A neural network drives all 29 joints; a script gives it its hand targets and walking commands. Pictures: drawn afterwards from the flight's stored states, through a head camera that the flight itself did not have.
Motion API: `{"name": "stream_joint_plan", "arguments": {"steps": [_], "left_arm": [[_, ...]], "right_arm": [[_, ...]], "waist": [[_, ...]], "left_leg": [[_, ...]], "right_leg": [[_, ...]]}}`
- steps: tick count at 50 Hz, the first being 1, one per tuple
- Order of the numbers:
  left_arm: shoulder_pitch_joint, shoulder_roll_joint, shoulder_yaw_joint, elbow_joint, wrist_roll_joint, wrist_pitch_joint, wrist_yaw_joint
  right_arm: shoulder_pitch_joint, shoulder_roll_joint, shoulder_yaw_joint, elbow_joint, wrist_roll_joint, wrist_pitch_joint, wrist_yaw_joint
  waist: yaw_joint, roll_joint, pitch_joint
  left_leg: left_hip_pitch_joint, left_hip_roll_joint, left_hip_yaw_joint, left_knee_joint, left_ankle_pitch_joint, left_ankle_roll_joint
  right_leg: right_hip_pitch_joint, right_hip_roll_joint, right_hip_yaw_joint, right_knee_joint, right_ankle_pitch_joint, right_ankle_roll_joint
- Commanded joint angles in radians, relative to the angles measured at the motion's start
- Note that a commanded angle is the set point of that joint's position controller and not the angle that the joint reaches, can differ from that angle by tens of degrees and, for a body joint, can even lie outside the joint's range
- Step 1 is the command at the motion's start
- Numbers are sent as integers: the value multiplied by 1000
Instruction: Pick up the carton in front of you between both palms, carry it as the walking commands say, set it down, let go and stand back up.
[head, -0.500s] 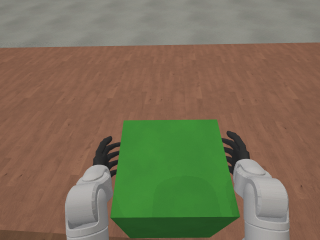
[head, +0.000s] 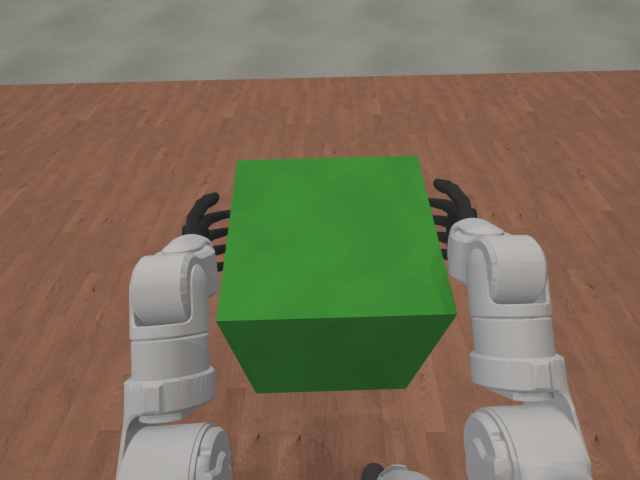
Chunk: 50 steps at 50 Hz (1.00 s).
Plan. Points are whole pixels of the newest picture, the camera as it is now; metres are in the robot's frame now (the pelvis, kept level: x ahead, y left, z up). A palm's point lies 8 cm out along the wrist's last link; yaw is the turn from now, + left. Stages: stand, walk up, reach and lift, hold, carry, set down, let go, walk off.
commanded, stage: carry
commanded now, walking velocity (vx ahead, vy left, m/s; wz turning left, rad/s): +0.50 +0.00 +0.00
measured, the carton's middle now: (329, 285) +0.35 +0.00 +0.05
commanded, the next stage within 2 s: none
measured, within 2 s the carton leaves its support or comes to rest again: neither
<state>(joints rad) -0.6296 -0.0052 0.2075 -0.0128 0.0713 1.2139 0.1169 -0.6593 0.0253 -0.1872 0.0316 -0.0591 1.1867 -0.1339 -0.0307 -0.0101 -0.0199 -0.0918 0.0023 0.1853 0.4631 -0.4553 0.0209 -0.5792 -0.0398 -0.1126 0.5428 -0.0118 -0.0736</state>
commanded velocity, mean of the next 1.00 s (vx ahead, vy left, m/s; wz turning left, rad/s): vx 0.50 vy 0.00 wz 0.00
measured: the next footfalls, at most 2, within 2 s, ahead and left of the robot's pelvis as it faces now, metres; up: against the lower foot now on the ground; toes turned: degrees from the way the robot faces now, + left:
right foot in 0.04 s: +0.19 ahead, -0.08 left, -0.02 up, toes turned -5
left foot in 0.48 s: +0.49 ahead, +0.04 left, -0.05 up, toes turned +3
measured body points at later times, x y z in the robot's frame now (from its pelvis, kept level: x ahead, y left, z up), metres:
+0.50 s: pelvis +0.35 -0.01 -0.05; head +0.40 -0.01 +0.40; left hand +0.72 +0.15 +0.07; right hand +0.73 -0.15 +0.07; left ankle +0.46 +0.04 -0.77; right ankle +0.17 -0.07 -0.73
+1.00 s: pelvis +0.67 -0.03 -0.08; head +0.70 -0.04 +0.37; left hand +1.04 +0.12 +0.04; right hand +1.05 -0.19 +0.04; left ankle +0.48 +0.04 -0.73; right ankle +0.77 -0.08 -0.80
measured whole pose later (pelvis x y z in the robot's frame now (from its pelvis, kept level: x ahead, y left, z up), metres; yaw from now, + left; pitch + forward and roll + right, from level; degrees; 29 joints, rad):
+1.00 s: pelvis +0.67 -0.03 -0.08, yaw +1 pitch +4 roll +0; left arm -0.62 -0.05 0.22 0.03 0.10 1.17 0.13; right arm -0.66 0.00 -0.21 0.10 -0.03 1.15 -0.12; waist -0.02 0.02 -0.04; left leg -0.20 -0.05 0.07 0.96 -0.52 0.07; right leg -0.50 0.05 -0.13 0.53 -0.02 -0.11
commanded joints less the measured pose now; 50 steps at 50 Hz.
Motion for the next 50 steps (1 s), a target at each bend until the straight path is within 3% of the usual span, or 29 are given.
{"name": "stream_joint_plan", "arguments": {"steps": [1, 2, 3, 4, 5, 7, 8, 10, 13, 15, 19, 21, 22, 23, 24, 25, 26, 27, 28, 29, 30, 32, 37, 43, 45, 47, 48, 49, 50], "left_arm": [[-647, -999, -639, 17, -413, -13, -232], [-639, -1003, -620, 37, -411, -13, -238], [-635, -994, -595, 56, -410, -11, -243], [-668, -992, -595, 60, -407, -17, -245], [-683, -1039, -602, 59, -428, -16, -253], [-782, -1116, -635, -39, -475, -27, -265], [-827, -1141, -653, -87, -496, -32, -266], [-842, -1164, -679, -154, -519, -39, -259], [-764, -1142, -704, -200, -509, -46, -250], [-713, -1114, -726, -216, -496, -50, -249], [-650, -1042, -760, -222, -480, -56, -252], [-608, -1006, -761, -179, -468, -55, -252], [-600, -993, -758, -155, -463, -53, -252], [-606, -983, -758, -131, -460, -49, -254], [-614, -973, -755, -105, -455, -46, -256], [-623, -970, -743, -72, -448, -41, -258], [-614, -988, -729, -37, -451, -26, -255], [-622, -991, -713, -31, -440, -24, -250], [-667, -1020, -710, -39, -438, -27, -246], [-703, -1052, -706, -50, -436, -35, -242], [-718, -1073, -697, -57, -428, -43, -236], [-702, -1095, -689, -68, -410, -55, -219], [-632, -1079, -692, -95, -366, -75, -182], [-628, -1008, -708, -110, -358, -56, -181], [-611, -988, -697, -71, -357, -43, -195], [-578, -972, -669, -19, -351, -39, -209], [-566, -961, -648, 4, -348, -38, -218], [-585, -950, -629, 34, -344, -35, -224], [-576, -939, -610, 81, -343, -36, -229]], "right_arm": [[-621, 1008, 654, -5, 428, 4, 254], [-633, 1013, 649, 9, 423, 5, 252], [-641, 1025, 639, 28, 417, 7, 251], [-642, 1062, 626, 28, 413, 12, 249], [-669, 1070, 622, 22, 406, 12, 242], [-724, 1111, 630, -36, 406, 0, 230], [-724, 1126, 631, -59, 405, -6, 221], [-696, 1138, 642, -105, 395, -15, 204], [-602, 1120, 665, -144, 368, -30, 185], [-568, 1095, 690, -176, 356, -39, 179], [-569, 1015, 728, -231, 348, -41, 180], [-547, 975, 724, -206, 343, -30, 191], [-534, 958, 716, -182, 340, -24, 199], [-512, 944, 704, -156, 335, -18, 207], [-502, 926, 689, -137, 333, -12, 218], [-497, 908, 664, -101, 336, -2, 228], [-510, 885, 644, -50, 328, 0, 236], [-493, 921, 640, -8, 348, 1, 246], [-515, 984, 653, -18, 374, -5, 258], [-584, 1031, 669, -59, 406, -8, 269], [-654, 1072, 687, -90, 437, -12, 276], [-719, 1123, 709, -126, 483, -21, 281], [-678, 1119, 714, -144, 501, -32, 281], [-591, 1048, 701, -94, 470, -26, 276], [-566, 1033, 691, -50, 453, -23, 274], [-571, 1029, 685, -2, 442, -20, 277], [-582, 1021, 679, 20, 436, -20, 277], [-588, 1038, 674, 48, 430, -16, 278], [-592, 1055, 646, 63, 430, -9, 273]], "waist": [[49, 98, -376], [92, 25, -426], [94, -127, -474], [99, -338, -544], [99, -297, -528], [98, -97, -468], [94, -62, -455], [84, -77, -486], [94, -90, -502], [105, -99, -499], [130, -104, -442], [111, -124, -423], [74, -125, -436], [25, -100, -461], [-7, -35, -469], [-2, 93, -500], [-24, 326, -604], [-45, 304, -639], [-48, 210, -558], [-40, 95, -502], [-28, 50, -466], [-20, 60, -462], [-38, 118, -468], [-73, 128, -397], [-42, 139, -385], [42, 103, -440], [78, 20, -463], [49, -150, -520], [100, -309, -614]], "left_leg": [[153, 147, -9, 251, 828, 52], [6, 114, -15, 440, 630, 37], [-213, 44, -35, 638, 296, 28], [-522, -88, -110, 874, -78, 2], [-617, -44, -187, 957, -96, 29], [-649, 8, -209, 881, -7, 48], [-642, 29, -203, 812, 33, 43], [-598, 33, -190, 707, 71, 35], [-657, 24, -156, 578, 104, 25], [-667, 9, -129, 465, 214, 22], [-540, -63, -33, 102, 468, 12], [-367, -83, -19, -31, 589, 38], [-241, -80, -18, -66, 642, 54], [-91, -60, -18, -115, 714, 60], [62, 22, -88, -79, 805, 52], [256, 203, -289, 110, 1209, 51], [521, 375, -620, 122, 1242, 257], [545, 404, -716, 72, 850, 329], [454, 335, -670, 27, 705, 301], [372, 306, -607, 3, 704, 261], [302, 286, -557, -16, 749, 238], [236, 254, -489, -38, 768, 191], [285, 207, -353, 4, 1027, 168], [237, 92, -207, 45, 994, 129], [193, 102, -194, 118, 974, 118], [97, 82, -118, 360, 917, 75], [-73, 45, -104, 524, 625, 60], [-319, -27, -120, 673, -8, 44], [-599, -107, -187, 968, -183, 2]], "right_leg": [[325, 81, -88, -123, 43, -14], [521, 8, -10, -91, 24, -10], [690, -188, 292, -25, 128, -30], [888, -331, 651, -102, 129, -193], [905, -331, 638, -114, 109, -206], [808, -272, 475, -87, 248, -156], [768, -258, 421, -98, 283, -144], [761, -240, 353, -96, 356, -120], [826, -222, 282, -57, 523, -133], [844, -188, 232, -44, 596, -125], [815, -75, 110, -16, 601, -92], [748, -67, 79, 36, 587, -70], [703, -69, 58, 110, 592, -48], [649, -60, 11, 239, 540, -18], [516, -33, 4, 375, 332, 1], [296, 18, 4, 527, -179, 11], [-3, 143, 91, 788, -587, 37], [-128, 106, 153, 915, -604, 21], [-186, 70, 159, 874, -548, 9], [-182, 41, 157, 795, -477, 11], [-169, 24, 144, 718, -431, 16], [-109, 13, 132, 617, -382, 33], [-172, 24, 75, 406, -239, 48], [-10, 95, -34, -23, 115, 26], [130, 95, -28, -112, 192, -6], [402, 82, -31, -173, 248, -24], [575, -28, 77, -110, 394, -18], [819, -247, 342, 72, 787, -65], [1000, -391, 670, 4, 423, -282]]}}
